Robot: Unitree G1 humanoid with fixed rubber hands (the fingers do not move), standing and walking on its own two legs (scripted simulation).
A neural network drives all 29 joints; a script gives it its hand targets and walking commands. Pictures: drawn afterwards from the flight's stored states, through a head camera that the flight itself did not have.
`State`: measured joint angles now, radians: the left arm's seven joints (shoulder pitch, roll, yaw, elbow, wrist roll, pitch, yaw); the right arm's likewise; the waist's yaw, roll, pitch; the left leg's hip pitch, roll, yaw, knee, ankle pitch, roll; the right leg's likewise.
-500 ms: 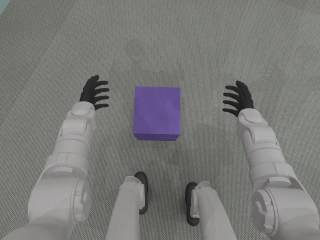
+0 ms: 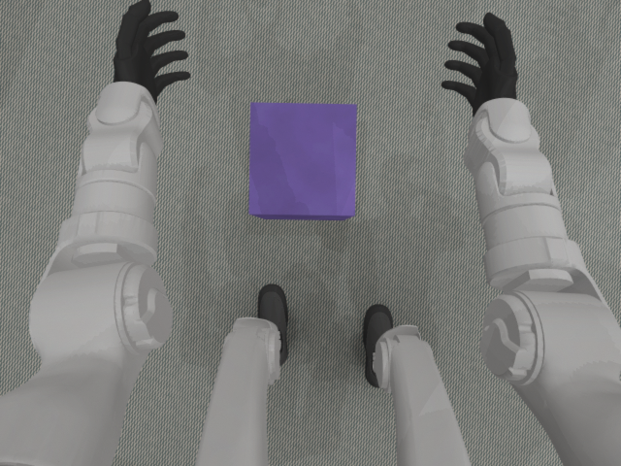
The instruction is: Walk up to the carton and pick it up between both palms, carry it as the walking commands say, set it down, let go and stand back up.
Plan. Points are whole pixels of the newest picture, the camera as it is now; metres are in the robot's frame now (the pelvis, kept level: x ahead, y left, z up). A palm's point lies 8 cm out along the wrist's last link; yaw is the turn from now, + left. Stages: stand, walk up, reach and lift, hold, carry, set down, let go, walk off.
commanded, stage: reach and lift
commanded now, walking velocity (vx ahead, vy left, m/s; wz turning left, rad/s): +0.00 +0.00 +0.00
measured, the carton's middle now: (303, 170) +0.51 +0.06 -0.52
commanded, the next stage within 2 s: none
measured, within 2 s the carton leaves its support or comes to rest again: neither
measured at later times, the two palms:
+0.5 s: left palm (177, 122) +0.52 +0.23 -0.24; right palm (440, 131) +0.52 -0.15 -0.24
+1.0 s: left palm (209, 146) +0.52 +0.23 -0.37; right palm (414, 153) +0.52 -0.15 -0.37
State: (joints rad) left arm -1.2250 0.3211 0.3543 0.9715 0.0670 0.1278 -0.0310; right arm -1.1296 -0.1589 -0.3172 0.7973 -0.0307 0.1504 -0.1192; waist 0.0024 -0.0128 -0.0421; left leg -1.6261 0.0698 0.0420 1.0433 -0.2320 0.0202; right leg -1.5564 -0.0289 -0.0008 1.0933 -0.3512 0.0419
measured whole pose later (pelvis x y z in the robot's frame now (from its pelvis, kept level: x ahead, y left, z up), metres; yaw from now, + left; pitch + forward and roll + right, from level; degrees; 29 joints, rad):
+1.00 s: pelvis -0.04 -0.01 -0.22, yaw -1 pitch +42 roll -3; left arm -1.56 0.48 0.13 1.24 -0.18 0.09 0.04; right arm -1.46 -0.28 -0.15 1.05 0.16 0.12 -0.17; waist 0.01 -0.03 0.25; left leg -2.25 0.09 -0.02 1.94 -0.44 0.02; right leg -2.15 -0.01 0.01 2.01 -0.61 0.04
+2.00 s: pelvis -0.05 -0.01 -0.27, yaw -1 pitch +34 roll -2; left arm -1.69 0.47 0.04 1.29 -0.22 0.05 0.06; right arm -1.61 -0.24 -0.08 1.12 0.19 0.08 -0.18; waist 0.03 -0.04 0.50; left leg -2.26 0.09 -0.05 2.11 -0.45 0.01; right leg -2.15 0.01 0.01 2.18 -0.63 0.05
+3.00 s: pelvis -0.04 -0.02 -0.27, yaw -1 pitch +37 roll -4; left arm -1.54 0.34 0.20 1.00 0.02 0.26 0.03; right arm -1.40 -0.12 -0.34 0.84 0.05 0.25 -0.18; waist 0.03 -0.06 0.34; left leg -2.31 0.04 -0.09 2.13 -0.48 -0.03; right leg -2.17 0.06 0.01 2.20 -0.68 0.07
